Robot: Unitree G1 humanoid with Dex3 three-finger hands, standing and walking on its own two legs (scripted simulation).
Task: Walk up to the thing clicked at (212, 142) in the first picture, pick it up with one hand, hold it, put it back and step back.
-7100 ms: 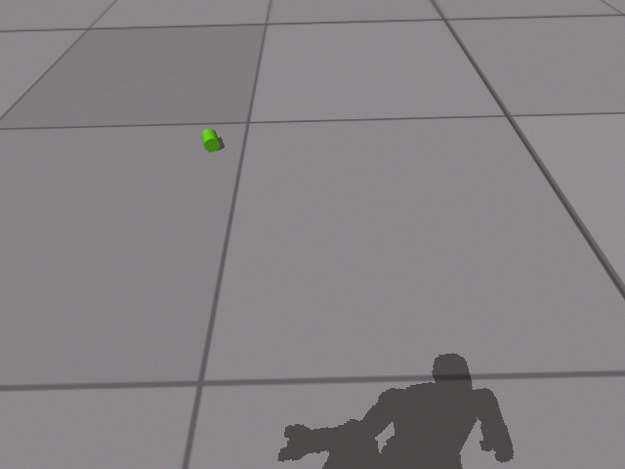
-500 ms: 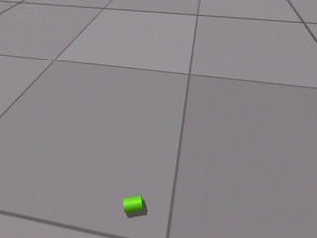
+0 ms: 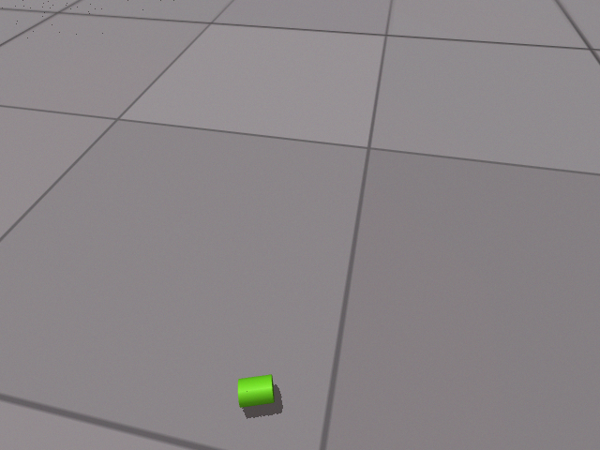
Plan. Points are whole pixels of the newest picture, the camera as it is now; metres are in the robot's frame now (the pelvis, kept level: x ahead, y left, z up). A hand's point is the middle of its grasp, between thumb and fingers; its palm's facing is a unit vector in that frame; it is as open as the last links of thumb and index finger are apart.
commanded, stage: walk up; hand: left
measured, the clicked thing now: (256, 390) +0.43 +0.19 -0.74
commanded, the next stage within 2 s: stand in 0.18 s
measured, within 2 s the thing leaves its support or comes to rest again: neither
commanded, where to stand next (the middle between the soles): +0.07 +0.03 m, yaw -1 degrees
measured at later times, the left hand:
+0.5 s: hand out of the picture +0.09 +0.25 -0.16, palm faces -0.02 -0.94 -0.33, open 7.4 cm
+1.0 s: hand out of the picture +0.10 +0.24 -0.15, palm faces -0.02 -0.94 -0.34, open 7.4 cm
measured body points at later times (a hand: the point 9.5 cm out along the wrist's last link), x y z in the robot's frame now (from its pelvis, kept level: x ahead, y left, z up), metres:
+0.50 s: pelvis +0.01 +0.00 +0.00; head +0.02 +0.00 +0.45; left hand +0.09 +0.30 -0.13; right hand +0.10 -0.30 -0.13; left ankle +0.03 +0.11 -0.75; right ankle +0.02 -0.14 -0.75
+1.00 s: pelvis +0.02 -0.01 +0.00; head +0.03 -0.01 +0.45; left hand +0.10 +0.29 -0.13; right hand +0.11 -0.31 -0.13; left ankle +0.03 +0.11 -0.75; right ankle +0.02 -0.14 -0.75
